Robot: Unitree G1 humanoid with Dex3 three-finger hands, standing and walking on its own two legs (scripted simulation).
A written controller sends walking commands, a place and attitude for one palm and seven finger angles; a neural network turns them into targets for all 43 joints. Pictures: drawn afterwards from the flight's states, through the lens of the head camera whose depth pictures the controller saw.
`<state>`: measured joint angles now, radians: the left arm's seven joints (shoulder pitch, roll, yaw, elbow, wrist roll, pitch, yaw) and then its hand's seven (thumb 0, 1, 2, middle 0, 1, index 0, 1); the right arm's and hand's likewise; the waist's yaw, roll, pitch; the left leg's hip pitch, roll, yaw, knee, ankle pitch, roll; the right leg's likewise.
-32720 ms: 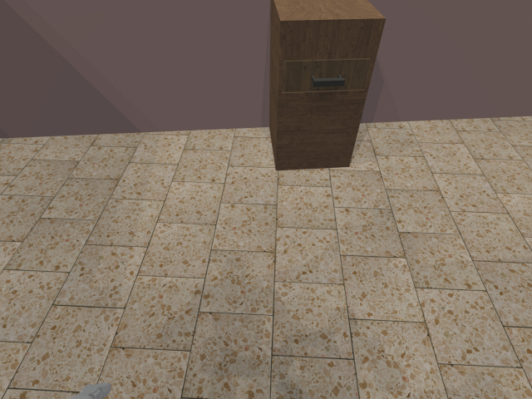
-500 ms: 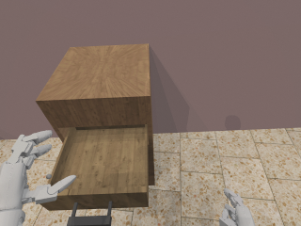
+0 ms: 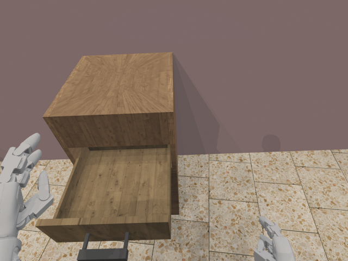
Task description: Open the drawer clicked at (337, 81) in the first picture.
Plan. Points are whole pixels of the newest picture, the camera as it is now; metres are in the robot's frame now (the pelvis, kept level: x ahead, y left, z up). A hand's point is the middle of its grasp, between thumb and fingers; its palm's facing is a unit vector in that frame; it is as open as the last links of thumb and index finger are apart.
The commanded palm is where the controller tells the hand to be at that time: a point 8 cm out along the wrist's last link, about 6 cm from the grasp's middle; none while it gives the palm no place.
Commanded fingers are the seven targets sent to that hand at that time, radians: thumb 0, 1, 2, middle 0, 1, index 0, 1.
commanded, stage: step back with the hand held close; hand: left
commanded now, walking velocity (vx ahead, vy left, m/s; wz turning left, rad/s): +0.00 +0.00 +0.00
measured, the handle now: (105, 245) +0.20 +0.25 -0.21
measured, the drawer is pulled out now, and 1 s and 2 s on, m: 0.29 0.29 0.29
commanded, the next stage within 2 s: stop stepping back and stand still in 1.40 s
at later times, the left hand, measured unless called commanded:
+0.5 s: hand (42, 211) +0.16 +0.25 +0.14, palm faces +0.27 -0.84 -0.46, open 7.4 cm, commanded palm +0.09 +0.29 +0.17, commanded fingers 0.00 0.90 0.90 -0.20 -0.30 -0.20 -0.30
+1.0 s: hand out of the picture +0.07 +0.25 +0.16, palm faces +0.34 -0.83 -0.44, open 7.4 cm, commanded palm +0.01 +0.29 +0.17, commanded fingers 0.00 0.90 0.90 -0.20 -0.30 -0.20 -0.30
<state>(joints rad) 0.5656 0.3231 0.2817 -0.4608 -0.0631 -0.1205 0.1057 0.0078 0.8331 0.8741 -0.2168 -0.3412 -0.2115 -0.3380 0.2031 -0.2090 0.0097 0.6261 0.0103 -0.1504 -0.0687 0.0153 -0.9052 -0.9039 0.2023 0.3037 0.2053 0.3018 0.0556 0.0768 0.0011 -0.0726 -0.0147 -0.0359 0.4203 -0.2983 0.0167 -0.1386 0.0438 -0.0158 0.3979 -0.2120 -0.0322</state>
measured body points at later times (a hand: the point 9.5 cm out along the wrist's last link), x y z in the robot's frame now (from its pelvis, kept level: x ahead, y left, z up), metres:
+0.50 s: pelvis -0.04 +0.01 -0.01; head +0.00 +0.04 +0.44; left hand +0.14 +0.29 +0.16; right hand +0.14 -0.24 -0.07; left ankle -0.04 +0.11 -0.74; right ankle +0.00 -0.10 -0.74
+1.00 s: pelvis -0.13 +0.01 -0.01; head -0.11 +0.03 +0.44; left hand +0.04 +0.29 +0.18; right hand +0.03 -0.24 -0.08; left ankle -0.08 +0.11 -0.74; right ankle -0.09 -0.10 -0.74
